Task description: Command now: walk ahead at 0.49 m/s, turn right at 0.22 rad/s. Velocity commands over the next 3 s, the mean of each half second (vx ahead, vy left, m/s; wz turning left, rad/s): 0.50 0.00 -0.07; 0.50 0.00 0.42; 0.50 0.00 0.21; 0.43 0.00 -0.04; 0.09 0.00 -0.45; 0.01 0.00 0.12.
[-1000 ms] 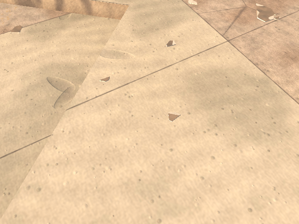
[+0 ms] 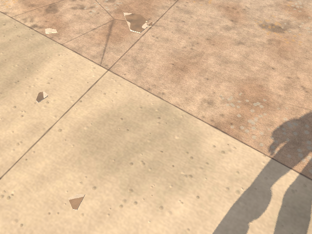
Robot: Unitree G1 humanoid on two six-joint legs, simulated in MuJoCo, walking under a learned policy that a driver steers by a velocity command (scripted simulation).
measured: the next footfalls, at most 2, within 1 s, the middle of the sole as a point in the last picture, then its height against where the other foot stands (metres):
right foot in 0.36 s outside the picture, level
left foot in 0.94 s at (141, 197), level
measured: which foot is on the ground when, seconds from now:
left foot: down 0.00-0.36, up 0.38-0.92, down 0.94-1.00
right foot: up 0.00-0.34, down 0.36-0.94, up 0.96-1.00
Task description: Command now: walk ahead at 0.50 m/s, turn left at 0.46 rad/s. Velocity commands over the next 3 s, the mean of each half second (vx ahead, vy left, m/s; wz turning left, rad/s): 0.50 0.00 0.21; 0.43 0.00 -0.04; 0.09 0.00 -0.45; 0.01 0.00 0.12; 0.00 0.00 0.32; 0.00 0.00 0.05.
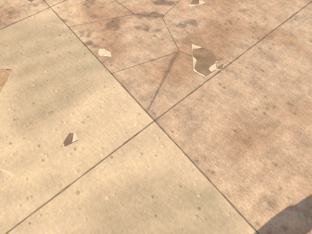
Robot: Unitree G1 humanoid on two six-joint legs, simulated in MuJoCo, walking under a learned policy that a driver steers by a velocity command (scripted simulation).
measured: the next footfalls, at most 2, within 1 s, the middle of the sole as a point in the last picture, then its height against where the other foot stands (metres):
right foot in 0.44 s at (198, 233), level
left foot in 0.96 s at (137, 174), level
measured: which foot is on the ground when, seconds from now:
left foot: down 0.00-0.46, up 0.48-0.94, down 0.96-1.00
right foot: up 0.00-0.42, down 0.44-0.98, up 1.00-1.00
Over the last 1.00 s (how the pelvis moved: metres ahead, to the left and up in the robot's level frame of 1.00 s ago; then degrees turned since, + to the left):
0.53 -0.01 -0.02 16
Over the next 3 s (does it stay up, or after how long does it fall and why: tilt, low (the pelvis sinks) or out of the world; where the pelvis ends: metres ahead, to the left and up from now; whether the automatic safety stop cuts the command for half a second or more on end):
stays up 0.59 -0.01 0.02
